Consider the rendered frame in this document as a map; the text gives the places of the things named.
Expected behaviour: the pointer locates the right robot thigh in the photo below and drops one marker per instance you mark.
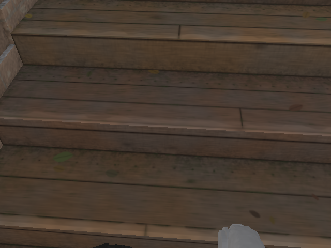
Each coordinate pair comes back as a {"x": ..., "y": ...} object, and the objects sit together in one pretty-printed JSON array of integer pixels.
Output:
[{"x": 239, "y": 237}]

